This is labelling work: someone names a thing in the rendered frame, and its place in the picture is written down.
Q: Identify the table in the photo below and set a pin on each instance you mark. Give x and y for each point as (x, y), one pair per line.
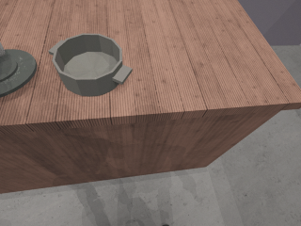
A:
(203, 78)

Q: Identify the lid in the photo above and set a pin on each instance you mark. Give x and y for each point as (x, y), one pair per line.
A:
(17, 67)

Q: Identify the pot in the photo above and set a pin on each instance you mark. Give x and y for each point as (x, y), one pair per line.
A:
(89, 64)

